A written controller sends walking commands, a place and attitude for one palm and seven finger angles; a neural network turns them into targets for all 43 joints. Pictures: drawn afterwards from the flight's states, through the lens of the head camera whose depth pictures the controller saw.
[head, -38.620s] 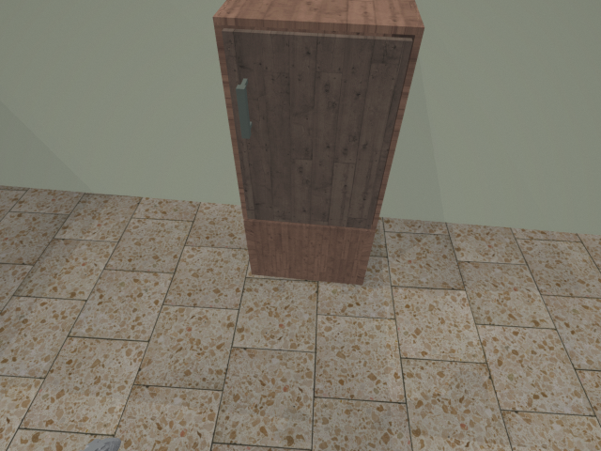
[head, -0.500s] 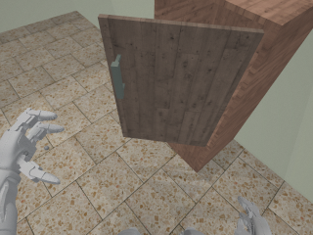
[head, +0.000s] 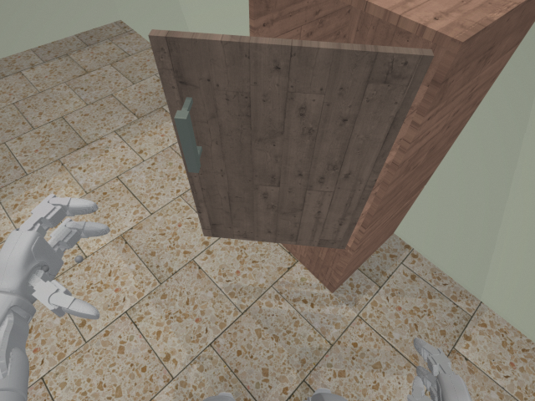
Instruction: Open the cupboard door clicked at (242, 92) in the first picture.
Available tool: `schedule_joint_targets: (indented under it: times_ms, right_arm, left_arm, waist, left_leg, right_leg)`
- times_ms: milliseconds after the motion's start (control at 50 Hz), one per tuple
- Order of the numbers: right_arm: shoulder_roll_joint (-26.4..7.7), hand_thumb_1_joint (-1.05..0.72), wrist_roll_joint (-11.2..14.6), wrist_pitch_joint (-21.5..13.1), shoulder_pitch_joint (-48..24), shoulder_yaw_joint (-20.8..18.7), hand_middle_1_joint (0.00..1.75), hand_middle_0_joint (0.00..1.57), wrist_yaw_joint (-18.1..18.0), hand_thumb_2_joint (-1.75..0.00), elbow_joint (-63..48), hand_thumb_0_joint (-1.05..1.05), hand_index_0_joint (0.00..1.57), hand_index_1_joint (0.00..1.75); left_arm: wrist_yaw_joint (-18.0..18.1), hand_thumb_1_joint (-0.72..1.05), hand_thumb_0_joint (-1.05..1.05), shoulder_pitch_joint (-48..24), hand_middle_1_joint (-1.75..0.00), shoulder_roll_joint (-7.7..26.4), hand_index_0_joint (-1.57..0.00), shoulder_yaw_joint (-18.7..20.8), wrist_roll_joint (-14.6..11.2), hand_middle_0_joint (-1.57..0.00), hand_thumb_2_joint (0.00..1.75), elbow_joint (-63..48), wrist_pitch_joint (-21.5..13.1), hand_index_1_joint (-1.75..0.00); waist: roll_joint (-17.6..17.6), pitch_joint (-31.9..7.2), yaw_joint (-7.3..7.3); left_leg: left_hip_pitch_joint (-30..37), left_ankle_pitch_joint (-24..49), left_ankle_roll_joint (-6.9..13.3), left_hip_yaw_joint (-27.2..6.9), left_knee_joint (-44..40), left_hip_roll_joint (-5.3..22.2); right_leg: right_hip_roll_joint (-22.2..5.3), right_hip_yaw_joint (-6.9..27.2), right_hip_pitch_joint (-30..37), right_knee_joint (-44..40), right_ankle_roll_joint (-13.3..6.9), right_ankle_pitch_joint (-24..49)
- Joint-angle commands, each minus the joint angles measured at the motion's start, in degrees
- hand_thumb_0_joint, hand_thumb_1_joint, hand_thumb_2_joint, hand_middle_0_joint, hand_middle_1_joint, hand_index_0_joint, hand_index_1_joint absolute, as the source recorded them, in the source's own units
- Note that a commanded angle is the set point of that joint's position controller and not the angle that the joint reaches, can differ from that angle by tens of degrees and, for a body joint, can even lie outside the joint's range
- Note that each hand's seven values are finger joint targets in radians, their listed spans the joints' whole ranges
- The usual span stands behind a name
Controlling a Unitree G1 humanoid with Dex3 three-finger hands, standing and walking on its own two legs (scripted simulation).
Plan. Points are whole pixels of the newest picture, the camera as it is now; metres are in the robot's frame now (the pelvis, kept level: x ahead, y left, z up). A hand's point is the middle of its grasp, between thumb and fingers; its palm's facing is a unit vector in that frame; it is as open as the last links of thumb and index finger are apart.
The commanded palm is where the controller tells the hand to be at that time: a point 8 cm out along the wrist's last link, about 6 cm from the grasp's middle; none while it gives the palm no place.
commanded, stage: raise the hand with hooked fingers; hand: left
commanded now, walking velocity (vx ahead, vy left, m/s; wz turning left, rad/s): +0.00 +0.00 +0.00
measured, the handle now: (191, 136) +0.54 +0.17 +0.06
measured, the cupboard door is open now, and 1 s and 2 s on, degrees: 43 43 43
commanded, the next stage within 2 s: move the hooked fingers beside the handle in 0.02 s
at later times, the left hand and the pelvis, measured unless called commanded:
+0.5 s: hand (107, 223) +0.34 +0.25 +0.07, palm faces -0.05 -1.00 -0.04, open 14.0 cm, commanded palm +0.32 +0.31 +0.07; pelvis +0.00 +0.00 +0.00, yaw +0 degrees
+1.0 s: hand (123, 192) +0.40 +0.25 +0.06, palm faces -0.06 -1.00 -0.03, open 14.0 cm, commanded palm +0.39 +0.30 +0.06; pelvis +0.00 +0.00 +0.00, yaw -1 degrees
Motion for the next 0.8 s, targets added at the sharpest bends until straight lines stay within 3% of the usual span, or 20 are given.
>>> schedule_joint_targets:
  times_ms: [0,40,60,120,160,180,240,280,340,360,440,460,520,560,580,600,680,780]
  right_arm:
    - [-8.48,-0.90,0.23,-3.17,-0.92,-3.48,0.30,0.20,-0.77,-0.90,-7.54,0.00,0.20,0.30]
    - [-8.45,-0.90,0.18,-3.17,-0.85,-3.49,0.30,0.20,-0.79,-0.90,-7.59,0.00,0.20,0.30]
    - [-8.51,-0.90,0.14,-3.29,-0.91,-3.51,0.30,0.20,-0.74,-0.90,-7.08,0.00,0.20,0.30]
    - [-8.54,-0.90,0.15,-3.14,-0.96,-3.47,0.30,0.20,-0.71,-0.90,-7.10,0.00,0.20,0.30]
    - [-8.69,-0.90,0.11,-3.09,-0.63,-3.54,0.30,0.20,-0.82,-0.90,-6.54,0.00,0.20,0.30]
    - [-8.37,-0.90,0.17,-2.90,-0.41,-3.39,0.30,0.20,-0.93,-0.90,-6.43,0.00,0.20,0.30]
    - [-8.52,-0.90,0.19,-2.84,-0.19,-3.48,0.30,0.20,-1.34,-0.90,-5.91,0.00,0.20,0.30]
    - [-8.78,-0.90,0.04,-2.48,0.54,-3.38,0.30,0.20,-1.50,-0.90,-5.30,0.00,0.20,0.30]
    - [-8.54,-0.90,0.06,-1.92,0.51,-3.25,0.30,0.20,-1.66,-0.90,-5.20,0.00,0.20,0.30]
    - [-8.90,-0.90,0.04,-1.67,0.87,-3.27,0.30,0.20,-1.71,-0.90,-4.55,0.00,0.20,0.30]
    - [-8.58,-0.90,-0.04,-0.68,1.12,-3.21,0.30,0.20,-1.17,-0.90,-5.32,0.00,0.20,0.30]
    - [-8.90,-0.90,-0.29,-0.30,1.82,-3.37,0.30,0.20,-1.08,-0.90,-5.10,0.00,0.20,0.30]
    - [-8.74,-0.90,-0.17,0.72,2.23,-3.38,0.30,0.20,-0.66,-0.90,-5.47,0.00,0.20,0.30]
    - [-8.92,-0.90,-0.17,1.20,2.60,-3.40,0.30,0.20,-0.55,-0.90,-5.23,0.00,0.20,0.30]
    - [-8.84,-0.90,-0.06,1.53,3.00,-3.39,0.30,0.20,-0.46,-0.90,-5.18,0.00,0.20,0.30]
    - [-9.10,-0.90,-0.12,1.74,3.31,-3.63,0.30,0.20,-0.46,-0.90,-5.01,0.00,0.20,0.30]
    - [-8.95,-0.90,-0.24,2.39,4.61,-3.95,0.30,0.20,-0.25,-0.90,-4.69,0.00,0.20,0.30]
    - [-9.38,-0.90,-0.26,3.60,5.66,-4.01,0.30,0.20,-0.31,-0.90,-3.33,0.00,0.20,0.30]
  left_arm:
    - [0.19,-0.50,0.00,-10.88,-1.20,15.24,-0.30,5.84,-2.49,-0.30,0.30,-11.52,-3.75,-1.20]
    - [0.39,-0.50,0.00,-10.21,-1.20,15.01,-0.30,6.11,-2.52,-0.30,0.30,-10.32,-4.06,-1.20]
    - [0.50,-0.50,0.00,-10.97,-1.20,15.39,-0.30,5.94,-2.40,-0.30,0.30,-11.03,-4.41,-1.20]
    - [0.23,-0.50,0.00,-11.47,-1.20,15.22,-0.30,5.88,-2.19,-0.30,0.30,-9.84,-4.30,-1.20]
    - [0.13,-0.50,0.00,-13.76,-1.20,15.27,-0.30,4.74,-1.65,-0.30,0.30,-10.16,-4.21,-1.20]
    - [-0.13,-0.50,0.00,-15.95,-1.20,13.44,-0.30,2.90,-1.49,-0.30,0.30,-10.22,-4.10,-1.20]
    - [0.24,-0.50,0.00,-20.54,-1.20,13.36,-0.30,1.75,-1.04,-0.30,0.30,-9.85,-4.13,-1.20]
    - [0.79,-0.50,0.00,-22.30,-1.20,15.79,-0.30,3.38,-0.44,-0.30,0.30,-7.95,-4.09,-1.20]
    - [1.66,-0.50,0.00,-25.56,-1.20,14.85,-0.30,2.24,0.40,-0.30,0.30,-5.28,-3.86,-1.20]
    - [2.10,-0.50,0.00,-27.55,-1.20,16.89,-0.30,3.06,0.86,-0.30,0.30,-4.78,-4.01,-1.20]
    - [2.75,-0.50,0.00,-27.22,-1.20,16.82,-0.30,3.51,1.41,-0.30,0.30,-1.78,-3.79,-1.20]
    - [3.00,-0.50,0.00,-25.98,-1.20,18.98,-0.30,5.65,1.51,-0.30,0.30,-0.37,-3.73,-1.20]
    - [2.79,-0.50,0.00,-27.13,-1.20,18.42,-0.30,4.87,1.97,-0.30,0.30,0.66,-3.77,-1.20]
    - [2.80,-0.50,0.00,-28.40,-1.20,18.85,-0.30,5.08,1.84,-0.30,0.30,2.63,-3.98,-1.20]
    - [2.64,-0.50,0.00,-30.00,-1.20,17.90,-0.30,4.13,1.99,-0.30,0.30,3.23,-4.15,-1.20]
    - [2.73,-0.50,0.00,-30.41,-1.20,18.94,-0.30,5.15,1.91,-0.30,0.30,3.55,-4.49,-1.20]
    - [2.39,-0.50,0.00,-32.88,-1.20,17.81,-0.30,3.57,2.26,-0.30,0.30,2.19,-6.06,-1.20]
    - [2.23,-0.50,0.00,-36.30,-1.20,18.78,-0.30,3.97,2.66,-0.30,0.30,7.05,-6.20,-1.20]
  waist:
    - [2.39,-13.92,0.15]
    - [0.78,-14.40,0.15]
    - [2.34,-14.02,0.13]
    - [1.73,-14.60,0.07]
    - [3.07,-14.47,-0.46]
    - [4.07,-14.61,-1.24]
    - [4.12,-14.42,-1.77]
    - [2.95,-15.62,-1.56]
    - [3.14,-15.06,-1.71]
    - [3.44,-15.22,-1.75]
    - [3.81,-17.94,-0.71]
    - [2.29,-18.72,-0.23]
    - [3.56,-19.67,-0.49]
    - [2.91,-17.74,-0.78]
    - [2.08,-17.41,-1.64]
    - [1.97,-18.02,-1.34]
    - [3.44,-21.60,-1.88]
    - [2.15,-19.63,-2.72]
  left_leg:
    - [3.70,17.87,-1.08,-2.67,-8.08,-0.05]
    - [3.14,17.56,-1.00,-2.44,-7.80,-0.06]
    - [3.52,18.09,-1.05,-2.37,-7.49,-0.07]
    - [3.12,18.34,-1.05,-2.29,-7.44,-0.11]
    - [3.66,18.89,-1.03,-2.18,-6.94,-0.02]
    - [4.47,18.73,-1.00,-2.07,-7.16,-0.06]
    - [4.94,17.79,-1.13,-2.73,-7.11,0.11]
    - [4.26,17.30,-1.06,-2.70,-7.09,0.13]
    - [3.55,16.08,-1.22,-2.79,-7.39,0.06]
    - [3.40,16.42,-1.25,-2.72,-7.15,0.18]
    - [3.27,18.25,-1.42,-2.57,-7.64,0.00]
    - [2.57,19.25,-1.29,-2.38,-7.26,0.13]
    - [2.11,20.32,-1.24,-1.68,-7.24,0.04]
    - [1.02,19.54,-1.17,-1.72,-7.17,0.20]
    - [1.16,18.92,-1.03,-1.60,-7.24,0.24]
    - [0.99,19.35,-1.07,-1.77,-7.18,0.27]
    - [3.52,23.19,-0.91,-1.73,-6.60,0.33]
    - [2.10,21.71,-0.85,-1.83,-6.42,0.44]
  right_leg:
    - [0.46,2.84,11.90,-5.15,-0.07,11.13]
    - [0.42,2.99,11.95,-5.09,0.15,11.09]
    - [0.32,3.19,11.83,-5.03,-0.14,11.56]
    - [0.14,3.12,12.13,-4.69,0.05,12.34]
    - [0.11,3.34,11.31,-4.60,-0.09,12.84]
    - [0.21,3.14,10.51,-4.67,0.10,12.82]
    - [0.20,2.82,8.78,-4.57,0.09,11.41]
    - [0.21,3.16,9.80,-4.53,0.02,10.88]
    - [-0.02,3.01,8.81,-4.23,0.07,9.68]
    - [-0.09,3.24,9.11,-4.16,-0.13,9.89]
    - [-0.18,3.26,11.11,-3.73,-0.11,11.79]
    - [-0.08,3.43,12.61,-3.53,-0.17,13.11]
    - [-0.09,3.73,13.07,-3.40,0.08,15.21]
    - [0.08,3.82,12.53,-3.67,-0.11,14.56]
    - [0.29,3.80,11.75,-3.87,0.14,14.28]
    - [0.23,3.79,11.94,-3.69,0.10,14.65]
    - [0.46,3.96,12.54,-3.13,0.12,17.77]
    - [0.59,3.95,10.85,-3.26,0.19,16.77]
